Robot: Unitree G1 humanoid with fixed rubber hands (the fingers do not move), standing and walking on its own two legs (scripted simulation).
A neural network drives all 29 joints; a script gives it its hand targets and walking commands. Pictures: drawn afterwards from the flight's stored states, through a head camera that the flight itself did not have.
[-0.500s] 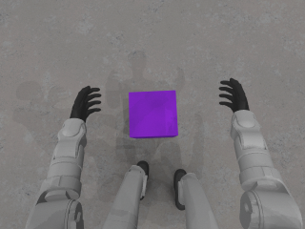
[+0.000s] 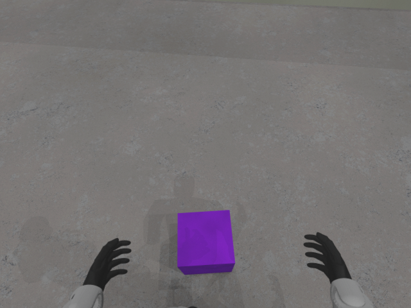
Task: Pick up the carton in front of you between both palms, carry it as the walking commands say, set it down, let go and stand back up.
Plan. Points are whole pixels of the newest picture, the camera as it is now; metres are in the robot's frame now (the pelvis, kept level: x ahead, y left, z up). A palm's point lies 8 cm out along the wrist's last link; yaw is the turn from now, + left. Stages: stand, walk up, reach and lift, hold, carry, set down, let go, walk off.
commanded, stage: let go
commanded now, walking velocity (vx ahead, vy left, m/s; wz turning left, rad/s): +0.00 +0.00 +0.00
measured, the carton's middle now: (205, 244) +0.36 +0.06 -0.65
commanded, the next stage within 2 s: stand in 0.52 s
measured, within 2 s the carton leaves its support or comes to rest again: neither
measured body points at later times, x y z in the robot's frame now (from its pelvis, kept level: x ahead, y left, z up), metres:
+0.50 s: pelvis -0.01 -0.01 +0.00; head -0.01 -0.01 +0.45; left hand +0.16 +0.23 -0.07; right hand +0.16 -0.24 -0.07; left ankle -0.01 +0.11 -0.74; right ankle -0.04 -0.11 -0.74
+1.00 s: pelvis +0.01 +0.01 +0.00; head +0.01 +0.03 +0.45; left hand +0.14 +0.30 -0.11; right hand +0.14 -0.29 -0.09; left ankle -0.01 +0.11 -0.74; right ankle -0.04 -0.11 -0.74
